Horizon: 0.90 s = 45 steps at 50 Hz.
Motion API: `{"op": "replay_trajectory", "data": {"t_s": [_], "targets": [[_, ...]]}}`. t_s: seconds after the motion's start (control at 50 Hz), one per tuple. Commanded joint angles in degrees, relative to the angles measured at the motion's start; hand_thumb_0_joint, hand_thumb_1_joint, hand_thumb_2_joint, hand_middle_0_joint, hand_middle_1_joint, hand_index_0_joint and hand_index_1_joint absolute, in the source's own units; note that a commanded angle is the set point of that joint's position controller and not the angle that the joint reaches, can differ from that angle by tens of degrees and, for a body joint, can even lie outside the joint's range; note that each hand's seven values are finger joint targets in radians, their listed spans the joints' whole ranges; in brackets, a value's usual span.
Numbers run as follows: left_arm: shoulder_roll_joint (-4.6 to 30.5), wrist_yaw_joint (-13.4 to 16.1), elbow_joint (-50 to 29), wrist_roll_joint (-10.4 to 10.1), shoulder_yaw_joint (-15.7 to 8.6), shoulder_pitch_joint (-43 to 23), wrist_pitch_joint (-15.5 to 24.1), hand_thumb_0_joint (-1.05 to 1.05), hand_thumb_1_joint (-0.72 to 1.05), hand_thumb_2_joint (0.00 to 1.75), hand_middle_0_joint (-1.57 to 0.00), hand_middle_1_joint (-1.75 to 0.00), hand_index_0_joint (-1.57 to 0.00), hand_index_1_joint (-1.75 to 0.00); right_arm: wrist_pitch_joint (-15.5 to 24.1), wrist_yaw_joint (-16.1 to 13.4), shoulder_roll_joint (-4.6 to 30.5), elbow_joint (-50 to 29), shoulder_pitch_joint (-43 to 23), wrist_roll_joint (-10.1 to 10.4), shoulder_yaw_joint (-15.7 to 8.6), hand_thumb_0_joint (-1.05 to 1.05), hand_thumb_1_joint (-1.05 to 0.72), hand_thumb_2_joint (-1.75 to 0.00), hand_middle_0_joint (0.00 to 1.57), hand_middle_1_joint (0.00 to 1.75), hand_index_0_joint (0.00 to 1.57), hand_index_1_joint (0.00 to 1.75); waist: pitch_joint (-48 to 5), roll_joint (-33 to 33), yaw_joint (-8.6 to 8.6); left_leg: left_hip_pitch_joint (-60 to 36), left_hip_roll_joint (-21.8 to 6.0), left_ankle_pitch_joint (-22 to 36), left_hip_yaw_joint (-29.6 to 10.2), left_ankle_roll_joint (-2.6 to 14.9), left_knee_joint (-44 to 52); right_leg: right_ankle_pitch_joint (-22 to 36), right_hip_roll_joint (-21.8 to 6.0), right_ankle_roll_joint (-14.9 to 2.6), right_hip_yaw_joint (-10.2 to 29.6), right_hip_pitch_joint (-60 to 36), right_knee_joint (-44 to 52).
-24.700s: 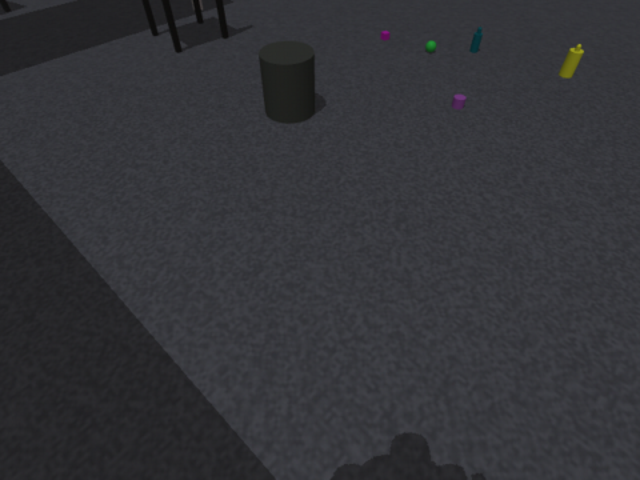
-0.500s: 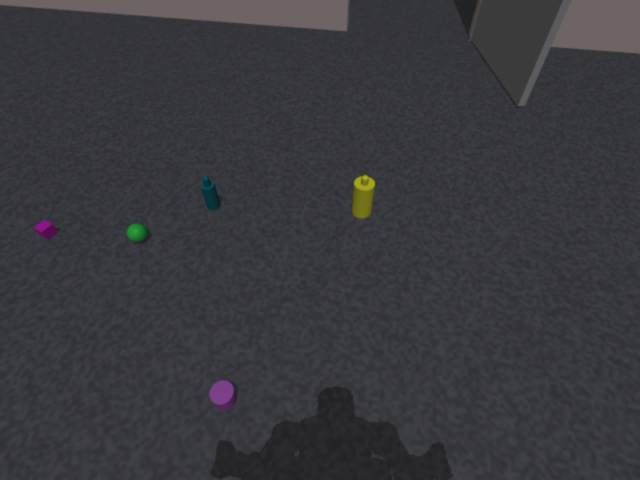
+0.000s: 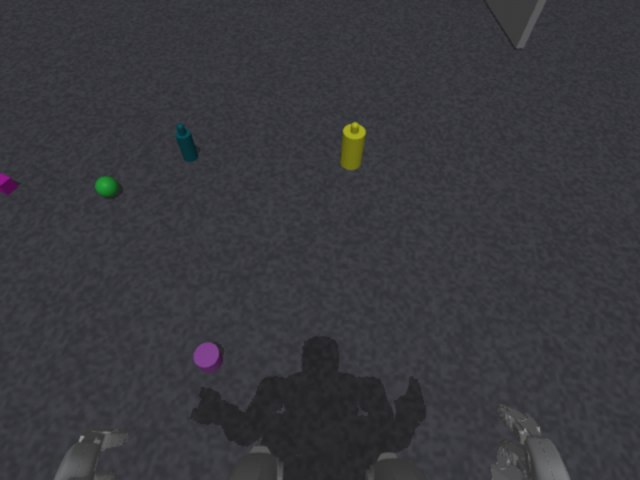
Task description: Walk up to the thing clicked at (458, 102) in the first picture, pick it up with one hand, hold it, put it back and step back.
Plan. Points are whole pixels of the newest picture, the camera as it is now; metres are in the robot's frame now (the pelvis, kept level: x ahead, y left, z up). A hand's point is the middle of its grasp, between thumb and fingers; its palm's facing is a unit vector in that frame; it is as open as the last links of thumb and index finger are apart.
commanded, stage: rise first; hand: left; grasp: from above
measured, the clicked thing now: (208, 357) +0.47 +0.32 -0.69
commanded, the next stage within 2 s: none
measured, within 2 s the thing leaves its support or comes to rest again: neither
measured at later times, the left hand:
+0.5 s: hand out of the picture +0.14 +0.27 -0.18, palm faces -0.18 -0.86 -0.48, open 14.0 cm
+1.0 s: hand (142, 433) +0.23 +0.33 -0.33, palm faces -0.43 -0.51 -0.75, open 14.1 cm
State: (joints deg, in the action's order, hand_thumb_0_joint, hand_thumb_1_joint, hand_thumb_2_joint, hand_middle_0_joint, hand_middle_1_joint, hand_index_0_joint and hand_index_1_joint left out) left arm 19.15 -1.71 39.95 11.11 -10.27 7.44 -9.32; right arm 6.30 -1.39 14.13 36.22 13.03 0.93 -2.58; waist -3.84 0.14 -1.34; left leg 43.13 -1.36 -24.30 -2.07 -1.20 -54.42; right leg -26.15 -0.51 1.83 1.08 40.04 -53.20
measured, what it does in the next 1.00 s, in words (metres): lowers itself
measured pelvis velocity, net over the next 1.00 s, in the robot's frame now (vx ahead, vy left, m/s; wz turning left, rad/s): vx -0.05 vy -0.01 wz -0.03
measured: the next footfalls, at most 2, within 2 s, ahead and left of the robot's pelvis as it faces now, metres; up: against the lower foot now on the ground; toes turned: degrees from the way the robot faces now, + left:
none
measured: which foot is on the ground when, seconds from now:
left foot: down 0.00-1.00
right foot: down 0.00-1.00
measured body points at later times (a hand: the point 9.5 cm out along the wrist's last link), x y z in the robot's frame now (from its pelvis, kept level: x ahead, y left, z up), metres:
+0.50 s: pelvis +0.00 +0.00 -0.05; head +0.11 +0.02 +0.39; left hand +0.15 +0.32 -0.14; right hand +0.18 -0.25 -0.13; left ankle +0.02 +0.13 -0.68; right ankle +0.00 -0.14 -0.68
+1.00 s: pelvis -0.05 -0.01 -0.20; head +0.14 +0.02 +0.21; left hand +0.25 +0.35 -0.28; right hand +0.14 -0.28 -0.31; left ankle +0.02 +0.13 -0.68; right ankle +0.00 -0.14 -0.68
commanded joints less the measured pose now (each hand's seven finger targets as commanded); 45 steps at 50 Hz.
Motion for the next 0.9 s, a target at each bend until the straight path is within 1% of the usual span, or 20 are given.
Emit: {"op": "replay_trajectory", "data": {"t_s": [0.0, 0.02, 0.1, 0.14, 0.2, 0.3, 0.42, 0.48, 0.54, 0.56, 0.62, 0.64, 0.66, 0.68, 0.7, 0.74, 0.78, 0.8, 0.84, 0.88], "targets": [[12.59, 0.9, -13.46, 0.85, -3.76, 1.51, 0.02, 0.0, -0.57, 1.0, -0.07, -1.09, -0.06, -1.09, 3.43, -1.6, 8.87, -8.65, -0.06, -0.1, -3.03, 0.0, -0.9, -0.9, 0.2, 0.3, 0.2, 0.3, -15.29, -4.26, -0.09, -9.46, 0.67, 12.36, 2.11, 1.36, 4.18, 11.68, 1.47, -2.33, -2.31, -2.56, 4.33], [12.4, 0.86, -14.1, 1.07, -3.53, 2.67, -0.68, 0.0, -0.57, 0.99, -0.07, -1.1, -0.07, -1.1, 3.68, -1.86, 8.72, -8.35, 0.5, -0.26, -2.96, 0.0, -0.92, -0.91, 0.2, 0.3, 0.2, 0.3, -16.09, -4.23, -0.18, -9.46, 0.66, 14.27, 2.16, 1.43, 3.1, 13.53, 1.39, -2.21, -2.34, -2.75, 3.8], [11.83, 0.27, -16.99, 1.16, -3.0, 4.79, -2.64, 0.0, -0.55, 1.0, -0.06, -1.09, -0.06, -1.09, 4.41, -2.22, 8.8, -9.12, 0.04, -0.5, -2.77, 0.0, -0.92, -0.91, 0.2, 0.3, 0.2, 0.3, -15.51, -5.29, -0.69, -7.65, -0.07, 15.98, 1.33, 1.27, 1.1, 13.22, 1.63, -2.4, -2.93, 0.73, 0.94], [11.41, 0.14, -17.97, 1.4, -2.62, 5.56, -3.13, 0.0, -0.55, 0.99, -0.06, -1.09, -0.06, -1.09, 4.72, -2.41, 8.48, -9.88, -0.61, -0.54, -2.55, 0.0, -0.91, -0.9, 0.2, 0.3, 0.2, 0.3, -15.18, -4.28, -0.9, -5.92, -0.09, 14.86, 1.01, 1.42, 0.11, 12.23, 1.63, -2.44, -3.07, 2.09, 0.17], [11.84, 0.14, -19.3, 1.81, -3.38, 7.85, -3.64, 0.0, -0.55, 0.99, -0.06, -1.08, -0.06, -1.08, 5.22, -2.27, 8.27, -10.62, -0.65, -0.66, -2.46, 0.0, -0.9, -0.9, 0.2, 0.3, 0.2, 0.3, -16.11, -5.11, -0.19, -4.65, -0.16, 16.18, 0.72, 1.38, -1.49, 12.52, 1.73, -2.63, -3.28, 3.37, -1.87], [12.18, 0.46, -21.93, 2.58, -3.98, 9.74, -4.06, 0.0, -0.53, 0.97, -0.06, -1.08, -0.07, -1.07, 5.65, -2.14, 7.9, -11.87, -0.9, -0.74, -2.36, 0.0, -0.89, -0.9, 0.2, 0.3, 0.2, 0.3, -16.63, -4.96, 0.28, -1.35, 0.09, 13.27, 0.87, 1.34, -3.64, 11.02, 1.82, -2.66, -3.25, 5.22, -3.85], [12.65, 0.99, -23.87, 3.85, -4.18, 11.96, -3.75, 0.0, -0.54, 0.96, -0.06, -1.08, -0.07, -1.08, 5.91, -1.65, 7.81, -12.3, -0.85, -0.68, -2.54, 0.0, -0.89, -0.9, 0.2, 0.3, 0.2, 0.3, -19.9, -4.09, 0.58, 0.7, 0.3, 17.39, 0.88, 1.67, -8.05, 14.59, 1.88, -2.51, -3.16, 7.04, -7.22], [12.98, 1.17, -24.86, 4.24, -4.48, 11.87, -3.18, 0.0, -0.54, 0.96, -0.06, -1.08, -0.07, -1.07, 6.09, -1.46, 7.75, -12.33, -1.28, -0.64, -2.6, 0.0, -0.89, -0.9, 0.2, 0.3, 0.2, 0.3, -20.59, -4.13, 0.35, 2.46, 0.46, 15.54, 0.86, 1.81, -9.39, 13.3, 1.93, -2.53, -3.15, 8.75, -8.34], [13.37, 1.3, -25.75, 4.77, -4.89, 12.9, -2.56, 0.0, -0.54, 0.97, -0.06, -1.07, -0.06, -1.06, 6.25, -1.04, 7.87, -12.35, -1.92, -0.72, -2.64, 0.0, -0.88, -0.89, 0.2, 0.3, 0.2, 0.3, -20.02, -4.99, 1.09, 4.79, 0.54, 12.05, 0.58, 1.63, -9.97, 9.94, 1.98, -2.82, -3.34, 10.85, -9.86], [12.93, 1.06, -26.05, 4.86, -4.11, 12.79, -2.34, 0.0, -0.54, 0.97, -0.06, -1.06, -0.06, -1.06, 6.28, -0.91, 7.97, -12.47, -1.94, -0.67, -2.73, 0.0, -0.88, -0.89, 0.2, 0.3, 0.2, 0.3, -20.11, -5.33, 0.65, 5.05, 0.41, 11.4, 0.55, 1.62, -10.49, 9.25, 2.04, -2.83, -3.27, 11.87, -10.38], [14.74, 1.27, -23.69, 7.02, -4.04, 5.68, -0.47, 0.0, -0.54, 0.97, -0.06, -1.06, -0.06, -1.06, 6.71, -0.55, 8.66, -11.37, -2.42, -0.72, -2.83, 0.0, -0.88, -0.89, 0.2, 0.3, 0.2, 0.3, -18.78, -5.64, -0.88, 8.96, 0.2, 8.21, -0.44, 1.57, -12.8, 6.77, 2.06, -2.94, -3.42, 17.21, -13.74], [15.5, 1.38, -21.66, 8.07, -4.21, 2.92, 0.66, 0.0, -0.55, 0.96, -0.07, -1.06, -0.07, -1.06, 6.89, -0.35, 8.66, -11.06, -3.15, -0.63, -2.71, 0.0, -0.88, -0.9, 0.2, 0.3, 0.2, 0.3, -18.17, -5.09, -0.9, 11.27, 0.26, 6.37, -0.6, 1.69, -14.21, 5.07, 2.07, -3.04, -3.35, 19.55, -15.13], [17.03, 1.44, -19.59, 9.29, -4.84, -0.25, 2.12, 0.0, -0.54, 0.96, -0.06, -1.06, -0.06, -1.06, 7.16, -0.29, 8.82, -10.8, -3.8, -0.76, -2.81, 0.0, -0.87, -0.89, 0.2, 0.3, 0.2, 0.3, -16.55, -4.94, -1.04, 14.7, 0.41, 1.93, -0.36, 1.89, -15.8, 1.68, 1.96, -3.02, -3.05, 22.49, -16.26], [16.28, 1.53, -16.86, 10.15, -4.2, -2.3, 3.74, 0.0, -0.55, 0.96, -0.06, -1.07, -0.07, -1.07, 7.44, -0.11, 8.76, -10.39, -4.11, -0.75, -2.75, 0.0, -0.89, -0.9, 0.2, 0.3, 0.2, 0.3, -15.88, -3.8, -1.53, 16.96, 0.45, -0.58, -0.42, 1.95, -17.03, -0.47, 2.0, -3.1, -2.95, 24.98, -17.53], [18.83, 1.71, -14.83, 11.29, -5.86, -4.83, 5.63, 0.0, -0.55, 0.97, -0.06, -1.06, -0.06, -1.06, 7.73, 0.05, 9.25, -9.64, -4.37, -0.97, -2.82, 0.0, -0.88, -0.89, 0.2, 0.3, 0.2, 0.3, -15.74, -4.31, -0.93, 19.49, 0.5, -3.18, -0.4, 1.9, -18.44, -2.71, 1.89, -3.06, -2.73, 27.32, -19.3], [19.84, 1.74, -12.92, 13.92, -5.45, -7.98, 9.54, 0.0, -0.55, 0.98, -0.06, -1.07, -0.06, -1.07, 8.24, 0.26, 9.72, -8.59, -4.44, -1.09, -3.08, 0.0, -0.88, -0.89, 0.2, 0.3, 0.2, 0.3, -18.66, -5.33, -0.98, 21.86, 0.6, -5.56, -0.23, 1.83, -21.23, -4.42, 1.82, -3.06, -2.33, 30.75, -22.54], [20.37, 1.33, -12.73, 16.91, -4.19, -10.38, 13.21, 0.0, -0.55, 0.99, -0.06, -1.08, -0.06, -1.08, 8.33, 0.53, 10.17, -7.71, -4.22, -1.13, -3.46, 0.0, -0.88, -0.89, 0.2, 0.3, 0.2, 0.3, -24.16, -7.31, -0.89, 21.98, 0.67, -3.02, 0.15, 1.67, -24.99, -2.16, 1.91, -3.2, -2.03, 33.47, -26.36], [22.01, 1.44, -11.52, 18.47, -4.51, -12.76, 14.8, 0.0, -0.57, 1.0, -0.06, -1.07, -0.06, -1.08, 8.23, 0.62, 10.46, -7.13, -4.06, -1.24, -3.44, 0.0, -0.89, -0.9, 0.2, 0.3, 0.2, 0.3, -26.37, -7.14, -1.02, 23.56, 0.83, -1.95, 0.49, 1.8, -27.76, -1.09, 2.11, -3.1, -2.04, 34.83, -28.27], [25.19, 1.81, -8.74, 20.88, -5.91, -15.54, 17.89, 0.0, -0.57, 1.0, -0.07, -1.09, -0.06, -1.09, 7.91, 1.04, 11.3, -5.87, -4.28, -1.25, -3.35, 0.0, -0.89, -0.9, 0.2, 0.3, 0.2, 0.3, -28.67, -7.46, -0.31, 27.1, 0.76, -0.21, 0.04, 1.73, -31.54, -0.09, 2.13, -3.11, -2.34, 38.9, -32.67], [30.02, 2.82, -6.53, 23.78, -9.38, -17.64, 20.11, 0.0, -0.6, 1.03, -0.07, -1.08, -0.06, -1.1, 7.15, 1.56, 12.11, -4.87, -4.22, -1.28, -3.4, 0.0, -0.91, -0.9, 0.2, 0.3, 0.2, 0.3, -32.67, -8.05, 1.58, 27.88, 0.64, 3.66, -0.09, 1.81, -35.19, 1.94, 2.24, -3.18, -2.63, 42.13, -36.32]]}}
